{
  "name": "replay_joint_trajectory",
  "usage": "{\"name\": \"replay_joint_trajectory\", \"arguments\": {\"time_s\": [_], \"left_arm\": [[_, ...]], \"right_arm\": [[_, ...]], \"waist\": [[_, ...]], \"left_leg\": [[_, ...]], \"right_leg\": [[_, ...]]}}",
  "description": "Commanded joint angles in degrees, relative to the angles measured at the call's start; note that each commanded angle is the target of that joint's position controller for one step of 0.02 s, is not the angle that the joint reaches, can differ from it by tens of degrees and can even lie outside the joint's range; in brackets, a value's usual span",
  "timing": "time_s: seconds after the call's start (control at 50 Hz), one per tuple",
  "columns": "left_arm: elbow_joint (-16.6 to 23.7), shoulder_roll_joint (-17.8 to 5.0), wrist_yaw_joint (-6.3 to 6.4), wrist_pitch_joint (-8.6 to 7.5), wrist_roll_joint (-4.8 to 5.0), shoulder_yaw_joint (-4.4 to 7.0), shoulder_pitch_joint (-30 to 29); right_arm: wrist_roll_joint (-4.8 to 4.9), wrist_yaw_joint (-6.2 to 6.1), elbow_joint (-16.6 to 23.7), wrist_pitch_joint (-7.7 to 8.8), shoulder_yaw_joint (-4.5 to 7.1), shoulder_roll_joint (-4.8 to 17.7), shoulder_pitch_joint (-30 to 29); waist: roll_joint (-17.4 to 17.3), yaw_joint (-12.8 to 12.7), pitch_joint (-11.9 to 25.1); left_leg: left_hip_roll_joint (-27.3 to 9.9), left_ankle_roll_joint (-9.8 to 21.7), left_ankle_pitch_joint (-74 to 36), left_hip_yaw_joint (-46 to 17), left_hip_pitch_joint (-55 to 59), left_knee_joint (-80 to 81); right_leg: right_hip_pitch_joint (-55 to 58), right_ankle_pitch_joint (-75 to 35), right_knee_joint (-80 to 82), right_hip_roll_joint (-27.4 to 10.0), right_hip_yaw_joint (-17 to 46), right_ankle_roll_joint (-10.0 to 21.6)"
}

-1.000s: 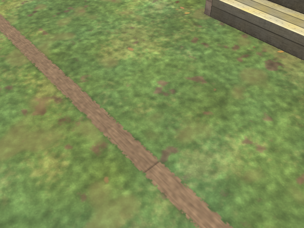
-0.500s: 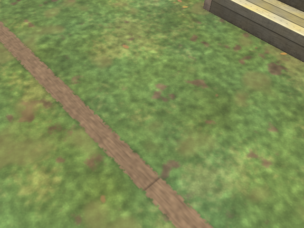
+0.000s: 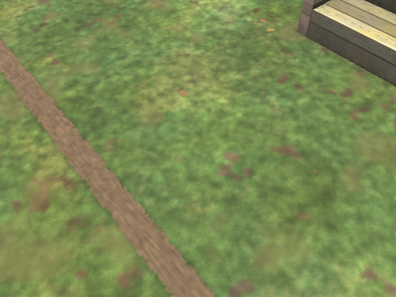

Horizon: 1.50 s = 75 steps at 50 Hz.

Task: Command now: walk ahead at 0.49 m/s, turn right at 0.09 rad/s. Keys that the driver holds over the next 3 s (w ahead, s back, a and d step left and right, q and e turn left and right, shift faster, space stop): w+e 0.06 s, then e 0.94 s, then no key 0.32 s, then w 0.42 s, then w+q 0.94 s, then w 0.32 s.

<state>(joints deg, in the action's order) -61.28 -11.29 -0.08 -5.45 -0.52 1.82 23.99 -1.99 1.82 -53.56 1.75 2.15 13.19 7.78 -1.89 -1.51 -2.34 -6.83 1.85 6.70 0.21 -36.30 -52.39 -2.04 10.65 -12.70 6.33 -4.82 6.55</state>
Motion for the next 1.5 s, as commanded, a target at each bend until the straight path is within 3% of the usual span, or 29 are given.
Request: {"name": "replay_joint_trajectory", "arguments": {"time_s": [0.02, 0.14, 0.2, 0.22, 0.24, 0.26, 0.28, 0.3, 0.34, 0.48, 0.64, 0.66, 0.68, 0.7, 0.72, 0.74, 0.78, 0.82, 0.86, 1.0, 1.16, 1.18, 1.2, 1.22, 1.24, 1.28, 1.32, 1.42, 1.5], "left_arm": [[1.8, -6.1, 0.21, -0.68, 0.18, 0.62, 2.6], [0.9, -7.2, 1.24, 0.49, -0.82, 0.64, 5.3], [2.6, -8.7, 1.3, 0.57, -0.05, 1.39, 0.6], [4.5, -7.3, 1.24, 0.24, 1.32, 1.1, -0.7], [6.0, -0.9, 1.98, 0.6, 3.08, 0.21, 5.5], [4.9, -5.7, 2.97, 1.87, 2.77, 1.6, 9.0], [4.8, -7.6, 2.93, 2.77, 1.32, 2.63, 5.5], [5.8, -6.6, 2.32, 3.27, 0.22, 2.79, 1.5], [6.7, -5.0, 0.94, 4.94, -1.18, 3.26, -0.8], [11.7, -3.9, -0.69, 9.02, -1.39, 3.03, -6.6], [18.0, -6.3, -1.9, 9.03, -0.89, 2.8, -13.4], [17.7, -6.5, -1.7, 8.41, -0.89, 2.91, -11.7], [17.0, -8.3, -1.25, 7.44, -1.01, 3.37, -9.2], [18.7, -16.0, -0.44, 6.81, -1.17, 4.89, -9.8], [18.2, -19.0, 0.06, 6.76, -1.14, 6.09, -6.8], [17.4, -16.2, 0.49, 6.85, -1.03, 5.5, -7.0], [19.1, -12.8, 0.77, 7.19, -0.61, 4.46, -14.2], [20.2, -10.6, 0.68, 7.02, 0.06, 3.77, -15.2], [20.0, -11.3, 0.38, 6.57, 0.26, 4.01, -13.1], [19.9, -13.5, 0.33, 6.77, -0.49, 4.8, -9.1], [19.6, -12.4, 0.17, 7.62, -0.43, 3.94, -13.3], [19.5, -11.3, 0.48, 7.64, 0.0, 3.51, -13.1], [19.7, -7.7, 0.64, 7.4, 0.14, 2.52, -11.2], [20.2, -8.4, 0.91, 7.3, 0.33, 2.78, -11.2], [19.3, -11.2, 0.89, 7.49, -1.02, 3.48, -11.9], [17.2, -10.5, 0.25, 7.74, -0.36, 3.67, -9.9], [15.9, -9.5, -0.16, 7.99, -0.58, 3.29, -8.8], [16.6, -8.5, -0.92, 7.29, -1.48, 1.83, -16.1], [15.3, -7.4, -0.94, 5.45, -0.88, 1.27, -15.2]], "right_arm": [[0.4, 0.12, 4.5, 0.42, -0.09, 1.8, -5.8], [0.86, -1.21, 6.8, 1.53, -0.49, 2.1, -10.0], [0.69, -2.7, 2.8, 3.16, 1.01, 6.1, 4.7], [-0.7, -3.31, 1.4, 4.12, 2.0, 9.6, 12.5], [-1.9, -3.03, 2.4, 4.08, 2.88, 14.3, 15.8], [0.93, -2.48, 3.7, 2.78, 3.08, 13.1, 14.4], [1.34, -2.57, 5.2, 2.14, 2.11, 8.7, 9.3], [1.22, -2.95, 5.8, 1.95, 1.0, 5.1, 4.9], [1.05, -4.18, 5.5, 1.7, 0.32, 3.2, 3.4], [0.09, -3.87, 6.2, 1.36, 1.28, 6.2, 2.2], [0.37, -3.02, 6.8, -1.56, 3.36, 11.4, 4.2], [0.33, -2.94, 6.5, -2.07, 3.57, 11.4, 4.9], [-0.1, -2.66, 5.7, -2.83, 3.66, 10.2, 7.7], [0.25, -2.19, 8.2, -3.54, 2.41, 4.7, 9.5], [0.09, -3.19, 10.6, -4.59, 2.5, 6.6, 2.3], [0.87, -3.38, 10.8, -5.15, 2.5, 6.6, 1.6], [1.22, -3.27, 9.7, -4.3, 2.75, 7.0, 3.6], [-0.07, -2.88, 8.8, -3.99, 3.23, 8.0, 5.4], [0.43, -2.71, 9.5, -4.22, 3.11, 7.1, 4.7], [1.0, -3.48, 12.7, -4.59, 2.48, 6.5, 0.8], [1.86, -4.05, 12.1, -3.38, 1.56, 5.2, 7.3], [1.35, -4.29, 11.9, -2.86, 1.53, 5.7, 8.3], [0.17, -4.58, 12.8, -2.32, 1.82, 9.2, 7.5], [0.22, -4.1, 14.2, -2.35, 2.55, 13.7, 3.0], [0.19, -3.76, 13.9, -2.13, 2.15, 11.2, 3.1], [0.84, -3.45, 14.0, -1.75, 0.91, 7.2, -1.2], [1.05, -3.72, 13.5, -1.46, 0.76, 7.1, -1.2], [0.73, -2.5, 8.7, -2.33, 2.45, 10.1, 9.7], [0.66, -1.84, 7.0, -2.08, 3.43, 10.8, 10.0]], "waist": [[4.1, -0.2, -3.7], [6.1, -1.3, -2.4], [6.8, 5.2, 3.9], [3.9, 7.8, 9.9], [-8.8, 5.2, 20.5], [-7.9, 5.0, 28.3], [-2.7, 3.2, 21.5], [-2.2, 2.3, 13.3], [-4.0, 0.5, 6.0], [-6.1, -1.3, 5.3], [-5.4, 1.4, 5.0], [-3.4, 0.7, 5.1], [3.1, 0.2, 5.0], [21.5, 1.6, 3.9], [16.1, -2.2, 1.5], [11.0, -0.7, 1.4], [9.8, 2.6, 1.6], [9.2, 2.7, 5.1], [6.6, 2.2, 6.5], [8.1, -0.4, 5.2], [8.0, 2.8, 6.1], [6.1, 3.3, 5.7], [-3.8, 1.8, 6.0], [-11.5, 0.7, 2.6], [-7.5, 1.4, 2.0], [-4.1, -1.2, 0.3], [-6.7, -1.1, 1.3], [-7.8, 5.3, -0.7], [-5.9, 4.1, -1.6]], "left_leg": [[1.3, -1.1, -5.9, 2.8, -0.2, 8.1], [6.5, -0.5, -4.3, 3.8, 4.4, 18.3], [8.2, 2.1, -9.0, 2.6, 22.8, 28.2], [0.1, 3.9, -26.7, -2.7, 38.1, 27.0], [-20.8, 10.3, -61.6, -18.5, 56.2, 19.6], [-23.2, 15.7, -62.7, -24.2, 55.7, 21.3], [-19.6, 14.5, -52.5, -18.6, 47.5, 24.9], [-15.8, 12.5, -43.9, -12.9, 39.6, 28.2], [-11.4, 10.4, -34.5, -5.8, 28.7, 33.0], [-10.7, 10.8, -13.8, 3.0, 19.6, 37.3], [-14.0, 7.0, 4.9, 5.2, 20.8, 32.2], [-13.1, 4.6, 5.6, 6.7, 19.3, 28.4], [-10.2, 1.0, 9.5, 9.6, 16.4, 19.9], [-0.7, -4.5, 27.7, 15.3, 3.2, 3.7], [4.0, -5.0, 30.4, 5.1, 0.4, -4.7], [3.1, -4.8, 26.2, 1.5, 0.6, -8.2], [3.2, -3.7, 17.0, -0.5, 1.3, -7.4], [4.5, -3.5, 14.5, -0.3, 2.7, -10.5], [4.7, -4.0, 14.2, -1.1, 2.5, -9.8], [6.3, -4.1, 17.1, -2.6, 4.2, 1.6], [9.1, -0.5, 11.2, 0.1, 25.0, 25.3], [6.8, 0.3, 6.7, -2.2, 30.1, 33.0], [-4.7, 2.5, 9.9, -14.4, 33.0, 39.8], [-14.1, 8.7, 2.0, -25.6, 27.1, 41.6], [-14.8, 12.4, -1.3, -24.4, 22.0, 40.5], [-7.9, 10.2, -4.5, -15.4, 20.6, 39.0], [-4.4, 8.7, -12.2, -10.6, 25.5, 36.6], [-5.3, 10.3, 19.8, -16.9, 34.7, 42.1], [-5.4, 10.8, 19.7, -16.6, 31.2, 42.2]], "right_leg": [[-3.5, -19.3, 6.3, -14.7, 9.9, 4.4], [4.5, -43.5, -5.1, -14.5, 10.6, 3.5], [2.4, -46.4, -21.3, -11.7, 11.3, 0.1], [-7.3, -31.0, -33.5, -9.1, 10.7, -1.3], [-22.5, 20.1, -53.3, -0.5, 5.4, -2.9], [-25.4, 26.9, -62.9, 0.1, 7.6, -3.1], [-26.8, 22.0, -63.9, -3.0, 8.7, -3.6], [-28.5, 18.7, -61.5, -4.9, 7.8, -4.4], [-26.7, 15.0, -57.8, -7.2, 7.3, -6.0], [-23.8, 7.8, -45.6, -8.5, 4.1, -6.6], [-14.4, 10.3, -24.9, -7.3, -0.3, -4.2], [-10.3, 7.4, -18.9, -6.5, 0.1, -3.4], [-6.3, 4.6, -10.1, -8.6, 6.2, -2.3], [-2.9, -3.8, -1.7, -25.3, 30.3, 2.9], [-9.3, -16.0, -2.1, -28.7, 33.7, 9.6], [-9.0, -17.1, -3.8, -25.0, 27.8, 9.8], [-8.7, -12.8, -4.2, -17.8, 20.6, 6.0], [-6.3, -21.0, -5.8, -16.1, 19.1, 6.3], [-4.2, -22.0, -6.2, -16.4, 20.3, 6.8], [-3.3, -13.0, -6.0, -16.7, 27.9, 8.4], [-11.5, -14.8, -9.9, -13.5, 28.9, 3.4], [-15.1, -8.4, -11.3, -11.5, 28.2, 0.6], [-19.6, 3.9, -19.0, -6.2, 22.8, -2.8], [-24.0, 17.3, -24.7, 3.3, 12.9, -4.4], [-19.9, 20.3, -34.6, 0.3, 13.7, -5.1], [-18.1, 14.9, -40.1, -0.2, 14.0, -6.0], [-19.0, 13.5, -39.2, -0.4, 12.8, -7.3], [-23.7, 15.9, -28.5, -3.0, 5.6, -7.5], [-15.7, 15.1, -18.0, -3.3, 3.3, -4.5]]}}
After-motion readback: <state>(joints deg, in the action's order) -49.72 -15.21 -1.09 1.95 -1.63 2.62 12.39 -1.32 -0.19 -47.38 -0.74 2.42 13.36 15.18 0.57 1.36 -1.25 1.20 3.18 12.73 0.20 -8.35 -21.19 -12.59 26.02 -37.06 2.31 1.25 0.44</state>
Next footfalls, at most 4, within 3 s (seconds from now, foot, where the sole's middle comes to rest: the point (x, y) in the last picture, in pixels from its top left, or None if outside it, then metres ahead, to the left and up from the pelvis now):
0.22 left None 0.30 0.11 -0.78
0.68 right None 0.20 -0.10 -0.78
1.20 left None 0.27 0.08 -0.78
1.58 right None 0.14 -0.08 -0.78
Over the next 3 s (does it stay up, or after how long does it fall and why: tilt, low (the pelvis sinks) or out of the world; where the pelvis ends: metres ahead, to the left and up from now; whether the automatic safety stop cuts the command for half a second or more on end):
stays up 0.87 -0.28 -0.01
